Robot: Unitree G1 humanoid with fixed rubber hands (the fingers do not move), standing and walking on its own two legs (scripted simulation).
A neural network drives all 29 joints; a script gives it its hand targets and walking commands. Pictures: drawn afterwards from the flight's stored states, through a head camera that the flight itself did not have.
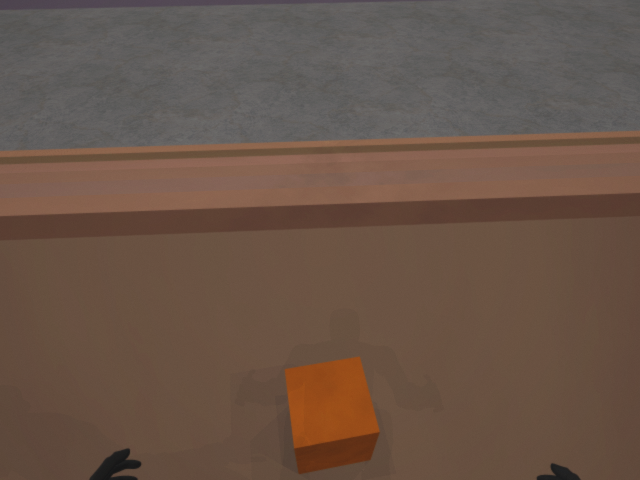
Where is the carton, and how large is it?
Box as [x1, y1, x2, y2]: [285, 357, 379, 473]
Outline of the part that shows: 359,357 285,369 293,442 299,473 370,459 379,431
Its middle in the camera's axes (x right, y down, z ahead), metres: +0.03 +0.49 +1.09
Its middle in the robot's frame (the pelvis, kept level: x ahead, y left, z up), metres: +0.44 +0.01 -0.65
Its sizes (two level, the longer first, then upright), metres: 0.210 0.200 0.250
